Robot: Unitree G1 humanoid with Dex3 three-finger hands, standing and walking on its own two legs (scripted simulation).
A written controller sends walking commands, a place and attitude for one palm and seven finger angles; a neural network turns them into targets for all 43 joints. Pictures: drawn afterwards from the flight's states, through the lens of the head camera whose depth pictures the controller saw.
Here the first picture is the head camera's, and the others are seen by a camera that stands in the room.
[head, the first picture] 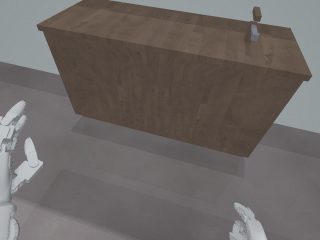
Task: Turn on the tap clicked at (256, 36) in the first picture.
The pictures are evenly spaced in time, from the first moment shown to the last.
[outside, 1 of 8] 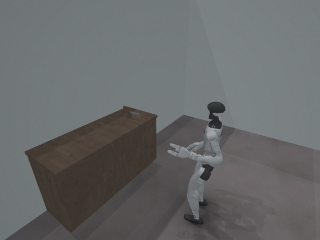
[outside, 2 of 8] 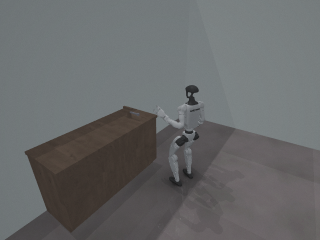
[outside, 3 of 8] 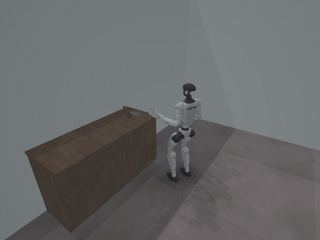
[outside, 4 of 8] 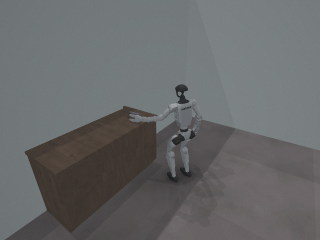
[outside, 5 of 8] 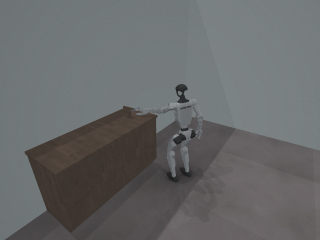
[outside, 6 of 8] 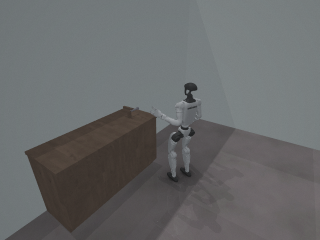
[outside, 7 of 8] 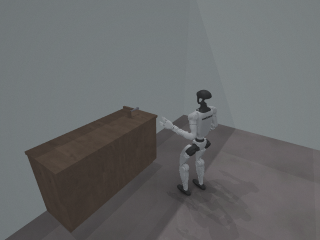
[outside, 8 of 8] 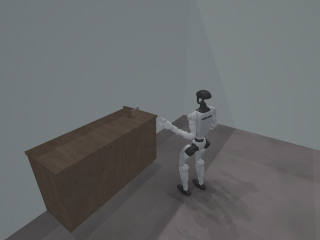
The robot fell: no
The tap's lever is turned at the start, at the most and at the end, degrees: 0 85 85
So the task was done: yes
